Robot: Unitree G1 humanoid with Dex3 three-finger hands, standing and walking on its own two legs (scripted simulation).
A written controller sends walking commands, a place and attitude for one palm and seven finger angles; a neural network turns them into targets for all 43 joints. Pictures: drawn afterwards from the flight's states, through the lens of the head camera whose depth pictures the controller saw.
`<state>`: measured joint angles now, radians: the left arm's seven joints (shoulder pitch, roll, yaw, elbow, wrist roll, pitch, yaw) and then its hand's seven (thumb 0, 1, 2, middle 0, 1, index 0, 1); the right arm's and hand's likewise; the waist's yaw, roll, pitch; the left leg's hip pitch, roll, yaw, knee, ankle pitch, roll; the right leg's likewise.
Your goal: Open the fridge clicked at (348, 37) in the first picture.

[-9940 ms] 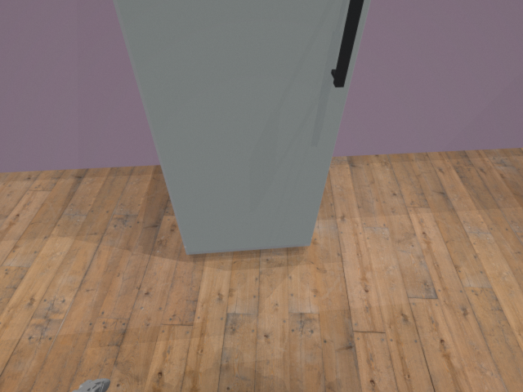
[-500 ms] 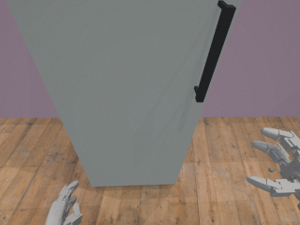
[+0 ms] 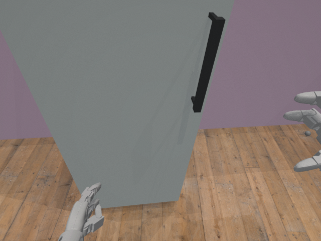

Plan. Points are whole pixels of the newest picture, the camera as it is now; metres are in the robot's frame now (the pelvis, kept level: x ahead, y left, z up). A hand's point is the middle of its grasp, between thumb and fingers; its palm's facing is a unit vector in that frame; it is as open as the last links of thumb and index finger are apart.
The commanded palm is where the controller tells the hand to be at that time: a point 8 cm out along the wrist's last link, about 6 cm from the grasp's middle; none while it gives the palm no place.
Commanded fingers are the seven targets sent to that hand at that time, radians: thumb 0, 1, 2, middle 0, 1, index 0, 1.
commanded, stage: raise the hand to about handle height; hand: right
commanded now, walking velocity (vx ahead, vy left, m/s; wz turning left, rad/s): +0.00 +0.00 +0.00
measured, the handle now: (203, 68) +0.49 -0.11 +0.23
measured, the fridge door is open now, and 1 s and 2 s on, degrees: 0 0 0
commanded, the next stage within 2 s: move the hooked fingers beside the handle in 0.62 s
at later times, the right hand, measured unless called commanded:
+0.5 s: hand (300, 113) +0.29 -0.26 +0.24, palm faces +0.02 +0.99 -0.16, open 13.9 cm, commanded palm +0.26 -0.30 +0.26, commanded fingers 0.00 0.50 -0.30 0.30 1.20 0.30 1.20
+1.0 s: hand (287, 107) +0.32 -0.25 +0.24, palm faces +0.00 +0.99 -0.14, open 14.0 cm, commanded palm +0.29 -0.29 +0.25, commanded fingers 0.00 0.50 -0.30 0.30 1.20 0.30 1.20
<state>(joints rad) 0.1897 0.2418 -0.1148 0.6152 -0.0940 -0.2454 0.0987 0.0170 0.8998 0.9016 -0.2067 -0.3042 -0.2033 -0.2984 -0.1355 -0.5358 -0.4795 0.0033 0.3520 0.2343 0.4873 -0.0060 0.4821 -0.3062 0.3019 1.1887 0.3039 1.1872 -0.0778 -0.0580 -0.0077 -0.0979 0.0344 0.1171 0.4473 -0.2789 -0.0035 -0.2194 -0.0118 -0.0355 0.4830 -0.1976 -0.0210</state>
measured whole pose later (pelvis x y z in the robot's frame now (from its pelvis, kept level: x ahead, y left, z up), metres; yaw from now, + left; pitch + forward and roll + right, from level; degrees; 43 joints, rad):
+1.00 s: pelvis +0.02 +0.01 +0.00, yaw +0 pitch -2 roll +0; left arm 0.19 0.28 -0.08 0.61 -0.11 -0.21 0.10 0.02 0.90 0.90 -0.20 -0.30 -0.20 -0.30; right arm -0.29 -0.55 -0.47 0.10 0.32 0.33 0.49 -0.01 0.50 -0.30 0.30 1.20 0.31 1.20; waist -0.06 -0.07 -0.03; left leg -0.11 0.03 0.11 0.48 -0.33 0.01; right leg -0.22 -0.02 -0.04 0.50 -0.24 0.00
